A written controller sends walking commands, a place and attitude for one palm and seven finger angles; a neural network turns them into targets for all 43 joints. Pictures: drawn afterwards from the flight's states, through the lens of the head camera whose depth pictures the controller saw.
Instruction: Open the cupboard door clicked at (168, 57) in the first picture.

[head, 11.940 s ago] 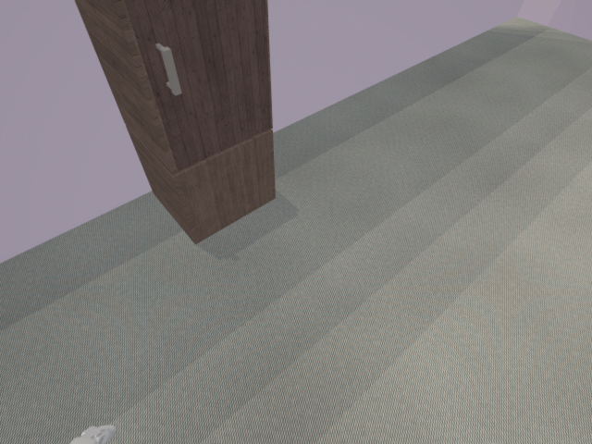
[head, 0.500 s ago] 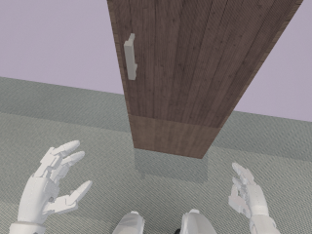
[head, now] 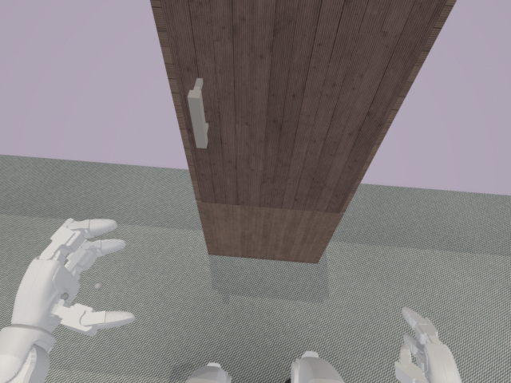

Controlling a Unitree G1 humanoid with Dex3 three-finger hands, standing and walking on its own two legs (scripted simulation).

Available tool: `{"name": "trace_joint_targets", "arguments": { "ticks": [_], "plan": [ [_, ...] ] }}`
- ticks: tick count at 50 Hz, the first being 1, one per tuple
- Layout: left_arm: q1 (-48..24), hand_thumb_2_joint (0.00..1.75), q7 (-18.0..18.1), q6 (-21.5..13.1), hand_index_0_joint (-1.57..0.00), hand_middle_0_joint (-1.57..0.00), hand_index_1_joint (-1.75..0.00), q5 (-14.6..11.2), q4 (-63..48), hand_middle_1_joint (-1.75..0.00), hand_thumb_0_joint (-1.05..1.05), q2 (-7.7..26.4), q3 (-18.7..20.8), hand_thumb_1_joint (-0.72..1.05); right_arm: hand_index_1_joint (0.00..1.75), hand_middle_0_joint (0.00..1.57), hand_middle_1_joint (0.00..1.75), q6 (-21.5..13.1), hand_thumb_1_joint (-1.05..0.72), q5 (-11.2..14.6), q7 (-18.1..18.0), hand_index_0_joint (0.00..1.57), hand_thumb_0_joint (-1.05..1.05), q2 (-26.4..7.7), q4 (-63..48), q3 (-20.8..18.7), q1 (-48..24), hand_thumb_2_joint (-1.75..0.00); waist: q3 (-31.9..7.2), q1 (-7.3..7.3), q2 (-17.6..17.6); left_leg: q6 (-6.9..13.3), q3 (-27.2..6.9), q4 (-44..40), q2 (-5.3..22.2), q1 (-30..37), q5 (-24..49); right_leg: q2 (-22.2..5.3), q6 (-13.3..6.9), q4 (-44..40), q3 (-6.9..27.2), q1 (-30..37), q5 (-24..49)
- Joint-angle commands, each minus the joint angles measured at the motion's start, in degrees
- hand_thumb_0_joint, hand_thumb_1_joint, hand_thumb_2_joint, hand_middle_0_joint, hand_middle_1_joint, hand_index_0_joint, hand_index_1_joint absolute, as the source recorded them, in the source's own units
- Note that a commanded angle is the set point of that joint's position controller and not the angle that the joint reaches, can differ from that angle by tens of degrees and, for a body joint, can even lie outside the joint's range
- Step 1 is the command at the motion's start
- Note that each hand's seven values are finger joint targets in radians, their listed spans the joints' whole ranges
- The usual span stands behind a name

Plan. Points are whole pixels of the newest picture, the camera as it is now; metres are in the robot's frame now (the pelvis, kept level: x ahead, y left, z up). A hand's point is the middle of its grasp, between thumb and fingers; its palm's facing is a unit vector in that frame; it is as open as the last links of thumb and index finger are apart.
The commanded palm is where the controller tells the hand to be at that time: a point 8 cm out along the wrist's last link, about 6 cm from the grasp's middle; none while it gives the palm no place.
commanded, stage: raise the hand with hooked fingers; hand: left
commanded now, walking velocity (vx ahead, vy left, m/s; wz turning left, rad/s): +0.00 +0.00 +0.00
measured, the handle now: (200, 114) +0.56 +0.14 +0.07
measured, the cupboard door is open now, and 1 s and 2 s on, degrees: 0 0 0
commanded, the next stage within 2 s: move the hooked fingers beside the handle in 1.00 s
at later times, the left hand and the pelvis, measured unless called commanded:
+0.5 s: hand (63, 232) +0.30 +0.28 +0.09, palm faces -0.01 -1.00 -0.05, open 14.0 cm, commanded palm +0.27 +0.33 +0.09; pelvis +0.01 +0.01 +0.02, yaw +0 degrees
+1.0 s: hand (74, 230) +0.30 +0.27 +0.09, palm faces -0.02 -1.00 -0.05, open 14.0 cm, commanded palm +0.27 +0.32 +0.09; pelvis +0.01 +0.00 +0.02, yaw -1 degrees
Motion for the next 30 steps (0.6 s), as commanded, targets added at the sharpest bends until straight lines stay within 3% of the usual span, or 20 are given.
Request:
{"name": "trace_joint_targets", "arguments": {
  "ticks": [1,5,9,12,18,21,22,24,26,28,30],
  "plan": [
    [-7.7,0.34,-0.1,-3.5,-0.29,-0.29,-1.14,-1.8,-9.5,-1.14,0.0,11.1,6.6,-0.41,0.3,0.2,0.3,-3.0,-0.9,0.0,-0.3,0.2,0.0,-6.6,-8.3,-1.6,-1.7,-0.9,-10.8,0.6,5.1,-0.6,-0.2,-13.0,-0.6,1.6,17.6,1.6,-1.2,-8.0,0.6,16.2,5.0],
    [-11.6,0.3,-1.7,-1.6,-0.3,-0.3,-1.2,-2.0,-5.8,-1.2,0.0,13.2,8.0,-0.5,0.3,0.2,0.3,-2.4,-0.9,0.0,-0.4,0.2,0.0,-7.1,-8.4,-1.3,-1.0,-0.9,-11.2,0.35,3.5,-0.6,-0.3,-13.8,-0.5,2.3,18.3,1.8,-1.2,-8.8,0.7,17.6,6.4],
    [-16.5,0.3,-3.5,-0.3,-0.3,-0.3,-1.2,-2.3,-4.4,-1.2,0.0,15.2,9.3,-0.5,0.3,0.2,0.3,-2.2,-0.9,-0.1,-0.5,0.2,0.0,-7.1,-8.3,-0.9,-0.9,-0.9,-12.8,0.49,5.3,-0.9,-0.2,-14.2,-0.4,4.6,21.3,2.1,-1.4,-8.9,0.7,19.0,9.7],
    [-17.9,0.3,-4.3,0.1,-0.3,-0.3,-1.2,-2.8,-2.2,-1.2,0.0,15.8,10.3,-0.5,0.3,0.2,0.3,-2.4,-0.9,-0.2,-0.5,0.2,0.0,-7.2,-7.9,-0.8,-0.8,-0.9,-13.2,0.68,3.8,-0.9,-0.3,-14.4,-0.3,4.8,23.2,2.0,-1.3,-9.2,0.7,20.1,11.8],
    [-23.8,0.3,-6.7,0.9,-0.3,-0.3,-1.2,-3.4,2.6,-1.2,0.0,18.4,12.1,-0.5,0.3,0.2,0.3,-1.9,-0.9,-0.4,-0.6,0.2,0.0,-7.8,-7.1,-0.6,-0.3,-0.9,-12.8,0.68,4.0,-1.5,-0.5,-14.9,-0.2,5.8,25.2,2.4,-1.8,-9.3,0.7,20.2,13.1],
    [-26.1,0.3,-7.5,0.9,-0.3,-0.3,-1.2,-3.2,3.2,-1.2,0.0,19.8,13.1,-0.5,0.3,0.2,0.3,-1.6,-0.9,-0.3,-0.7,0.2,0.0,-7.7,-6.7,-0.8,0.3,-0.9,-15.5,0.85,5.1,-1.6,-0.4,-15.4,-0.1,7.6,27.8,2.1,-1.6,-9.6,0.8,21.5,14.9],
    [-26.2,0.3,-7.7,1.2,-0.3,-0.3,-1.2,-3.3,4.4,-1.2,0.0,19.8,13.2,-0.5,0.3,0.2,0.3,-1.5,-0.9,-0.3,-0.7,0.2,0.0,-7.8,-6.6,-0.8,0.6,-0.9,-15.3,0.68,3.7,-1.5,-0.3,-15.5,0.0,7.5,28.1,2.1,-1.4,-9.8,0.7,21.6,15.5],
    [-28.9,0.3,-8.5,1.5,-0.3,-0.3,-1.2,-3.3,6.0,-1.2,0.0,21.5,14.0,-0.5,0.3,0.2,0.3,-1.1,-0.9,-0.4,-0.7,0.2,0.0,-8.0,-6.4,-0.6,0.9,-0.9,-14.9,0.59,4.5,-1.7,-0.2,-15.7,0.0,7.6,28.2,2.4,-1.6,-9.9,0.9,21.5,15.4],
    [-28.9,0.3,-8.9,1.6,-0.3,-0.3,-1.2,-3.3,7.4,-1.2,0.0,20.2,13.1,-0.5,0.3,0.2,0.3,-0.9,-0.9,-0.2,-0.7,0.2,0.0,-8.0,-6.5,-0.8,1.0,-0.9,-13.7,0.56,4.5,-1.8,-0.4,-16.4,0.1,8.0,28.1,2.3,-1.6,-10.4,0.5,20.5,14.5],
    [-27.1,0.3,-9.4,1.8,-0.3,-0.3,-1.2,-3.5,7.8,-1.2,0.0,20.2,13.3,-0.5,0.3,0.2,0.3,-0.9,-0.9,-0.4,-0.4,0.2,0.0,-8.1,-7.2,-0.9,1.1,-0.9,-14.9,1.32,4.7,-2.0,-0.5,-16.3,0.0,8.5,30.3,2.5,-1.9,-10.0,0.5,21.5,15.8],
    [-26.6,0.3,-9.5,1.9,-0.3,-0.3,-1.2,-3.5,7.3,-1.2,0.0,19.9,13.0,-0.5,0.3,0.2,0.3,-0.7,-0.9,-0.4,-0.1,0.2,0.0,-8.1,-7.2,-1.1,1.5,-0.9,-15.8,1.2,4.3,-1.9,-0.3,-16.4,0.0,8.8,31.3,2.3,-1.5,-10.3,0.7,21.9,16.7]
  ]
}}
